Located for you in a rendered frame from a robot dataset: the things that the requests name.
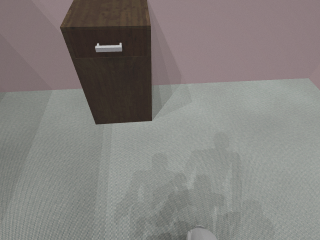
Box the robot right shin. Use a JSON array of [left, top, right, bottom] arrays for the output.
[[194, 225, 205, 229]]

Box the cabinet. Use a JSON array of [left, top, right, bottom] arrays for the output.
[[60, 0, 152, 125]]

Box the handle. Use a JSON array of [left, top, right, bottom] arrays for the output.
[[95, 43, 122, 52]]

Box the robot right thigh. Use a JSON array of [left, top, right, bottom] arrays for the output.
[[186, 228, 217, 240]]

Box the drawer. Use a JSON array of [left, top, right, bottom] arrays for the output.
[[66, 28, 147, 58]]

